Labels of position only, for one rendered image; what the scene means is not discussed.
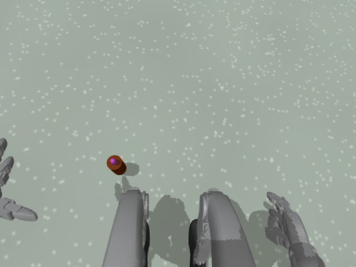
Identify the bottle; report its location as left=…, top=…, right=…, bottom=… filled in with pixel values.
left=107, top=155, right=126, bottom=175

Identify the left robot hand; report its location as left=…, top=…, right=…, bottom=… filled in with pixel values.
left=0, top=138, right=38, bottom=221

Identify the right robot foot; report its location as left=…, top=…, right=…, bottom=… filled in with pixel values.
left=189, top=219, right=206, bottom=267

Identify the right robot arm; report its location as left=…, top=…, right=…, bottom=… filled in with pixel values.
left=289, top=243, right=325, bottom=267

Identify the right robot hand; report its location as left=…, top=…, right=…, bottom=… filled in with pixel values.
left=265, top=192, right=310, bottom=250

